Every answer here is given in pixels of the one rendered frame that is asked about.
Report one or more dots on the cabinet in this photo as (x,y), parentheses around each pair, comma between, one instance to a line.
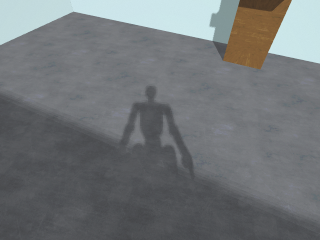
(254,29)

